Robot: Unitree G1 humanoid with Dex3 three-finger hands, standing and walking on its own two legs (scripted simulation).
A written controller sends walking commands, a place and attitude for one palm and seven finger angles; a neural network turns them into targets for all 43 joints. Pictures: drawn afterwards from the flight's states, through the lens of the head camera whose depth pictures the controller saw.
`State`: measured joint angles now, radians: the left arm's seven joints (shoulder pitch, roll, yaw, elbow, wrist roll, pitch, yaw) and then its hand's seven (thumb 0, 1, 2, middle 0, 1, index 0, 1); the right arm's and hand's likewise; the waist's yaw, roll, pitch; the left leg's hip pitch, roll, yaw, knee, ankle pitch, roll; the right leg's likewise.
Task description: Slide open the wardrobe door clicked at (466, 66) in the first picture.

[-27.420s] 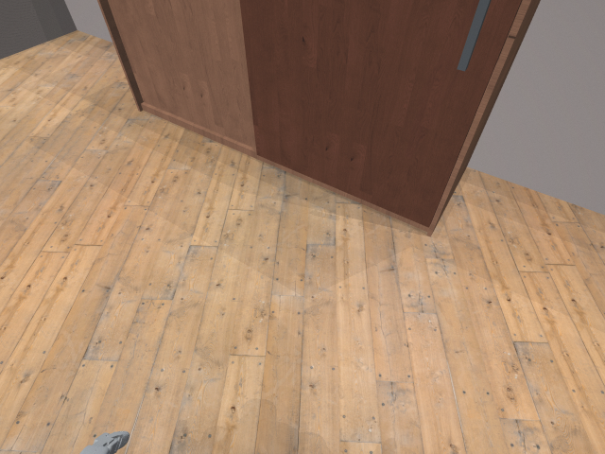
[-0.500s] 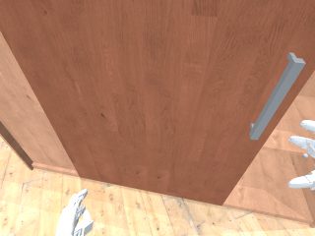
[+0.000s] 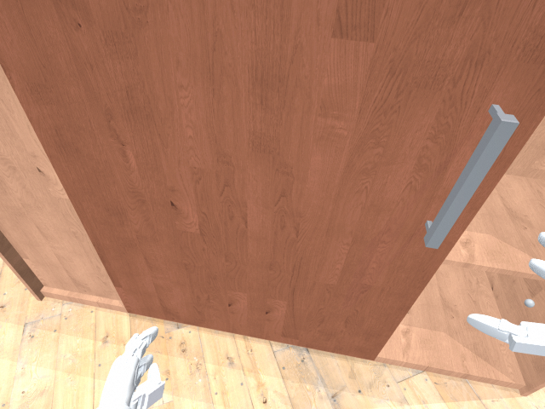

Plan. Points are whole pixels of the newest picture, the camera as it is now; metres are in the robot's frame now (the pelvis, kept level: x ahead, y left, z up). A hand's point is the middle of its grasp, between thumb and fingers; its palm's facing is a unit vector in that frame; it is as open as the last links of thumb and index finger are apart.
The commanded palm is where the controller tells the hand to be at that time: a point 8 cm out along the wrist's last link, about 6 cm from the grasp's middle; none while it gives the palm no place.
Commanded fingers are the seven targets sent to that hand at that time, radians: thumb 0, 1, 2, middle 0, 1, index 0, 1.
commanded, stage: draw the hand back to the body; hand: right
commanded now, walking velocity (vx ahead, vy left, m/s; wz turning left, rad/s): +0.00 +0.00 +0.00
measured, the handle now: (459, 184) +0.45 -0.33 +0.12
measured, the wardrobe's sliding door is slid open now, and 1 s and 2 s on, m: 0.53 0.53 0.53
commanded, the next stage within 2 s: step back with the hand held close in 0.84 s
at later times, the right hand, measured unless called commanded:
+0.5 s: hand (497, 296) +0.21 -0.25 +0.16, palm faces +0.44 +0.82 -0.37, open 8.4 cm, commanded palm +0.17 -0.29 +0.17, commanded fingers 0.00 -0.90 -0.90 0.20 0.30 0.20 0.30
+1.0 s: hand (501, 301) +0.20 -0.25 +0.16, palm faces +0.46 +0.81 -0.37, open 7.4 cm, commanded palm +0.16 -0.28 +0.18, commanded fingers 0.00 -0.90 -0.90 0.20 0.30 0.20 0.30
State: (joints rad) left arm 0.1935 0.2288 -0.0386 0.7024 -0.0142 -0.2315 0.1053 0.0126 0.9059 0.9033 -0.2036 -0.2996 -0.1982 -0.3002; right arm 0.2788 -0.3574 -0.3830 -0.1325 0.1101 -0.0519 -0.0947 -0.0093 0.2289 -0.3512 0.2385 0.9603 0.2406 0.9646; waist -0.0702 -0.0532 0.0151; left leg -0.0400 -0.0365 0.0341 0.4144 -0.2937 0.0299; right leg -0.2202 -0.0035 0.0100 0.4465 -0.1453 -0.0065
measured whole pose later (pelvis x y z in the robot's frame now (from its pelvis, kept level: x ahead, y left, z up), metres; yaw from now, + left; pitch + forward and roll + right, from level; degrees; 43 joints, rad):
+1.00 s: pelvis +0.02 +0.02 +0.00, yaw +0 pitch -6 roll +0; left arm 0.19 0.22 -0.01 0.69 0.00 -0.13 0.09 0.01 0.91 0.90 -0.20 -0.30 -0.20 -0.30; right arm 0.47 -0.35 -0.33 -0.37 0.08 -0.09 -0.11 0.02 -0.89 -0.90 0.21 0.30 0.21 0.30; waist -0.07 -0.05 0.02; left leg 0.04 -0.05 0.03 0.35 -0.29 0.05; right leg -0.14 -0.02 0.01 0.40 -0.15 0.01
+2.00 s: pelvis -0.10 -0.04 -0.01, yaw -3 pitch -2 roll +4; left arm 0.18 0.21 -0.01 0.60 0.00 -0.12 0.08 0.01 0.91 0.90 -0.20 -0.30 -0.20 -0.30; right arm 0.50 -0.41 -0.41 -0.52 0.04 -0.21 -0.16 0.02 -0.89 -0.90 0.21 0.30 0.21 0.30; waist -0.04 0.00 0.04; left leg -0.30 -0.03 0.02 0.52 -0.19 0.00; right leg -0.49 0.01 0.01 0.56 -0.21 -0.02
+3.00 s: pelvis -0.38 -0.17 -0.02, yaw +0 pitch -4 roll +0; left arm 0.24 0.20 0.00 0.65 0.00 -0.08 0.08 0.01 0.91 0.90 -0.20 -0.30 -0.20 -0.30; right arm 0.44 -0.41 -0.42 -0.44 0.05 -0.13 -0.16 0.01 -0.89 -0.90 0.20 0.30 0.20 0.30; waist 0.02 0.07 -0.03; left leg -0.41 -0.01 0.04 0.91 -0.42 0.02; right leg -0.30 -0.07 -0.07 0.63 -0.26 0.00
